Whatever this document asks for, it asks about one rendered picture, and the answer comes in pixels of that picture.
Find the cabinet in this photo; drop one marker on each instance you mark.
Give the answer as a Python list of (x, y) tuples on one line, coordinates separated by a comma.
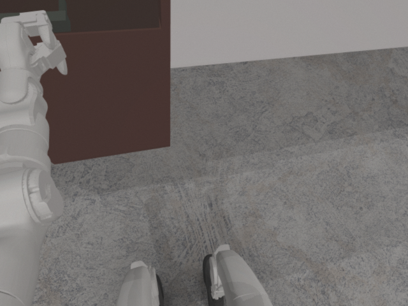
[(115, 98)]

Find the handle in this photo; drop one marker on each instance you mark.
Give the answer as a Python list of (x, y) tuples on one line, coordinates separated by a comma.
[(59, 19)]

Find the robot left hand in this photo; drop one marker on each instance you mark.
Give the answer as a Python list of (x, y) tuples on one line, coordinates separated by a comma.
[(17, 50)]

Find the robot right foot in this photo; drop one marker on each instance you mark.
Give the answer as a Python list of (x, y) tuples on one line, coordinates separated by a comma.
[(206, 275)]

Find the drawer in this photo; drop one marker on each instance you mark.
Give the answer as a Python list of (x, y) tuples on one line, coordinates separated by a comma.
[(95, 15)]

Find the robot left upper arm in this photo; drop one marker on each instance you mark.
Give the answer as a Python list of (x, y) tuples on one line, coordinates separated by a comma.
[(29, 202)]

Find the right robot thigh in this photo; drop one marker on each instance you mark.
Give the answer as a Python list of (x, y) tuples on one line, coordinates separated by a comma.
[(241, 286)]

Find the robot left forearm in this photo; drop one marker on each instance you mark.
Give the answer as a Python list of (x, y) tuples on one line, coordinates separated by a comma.
[(24, 130)]

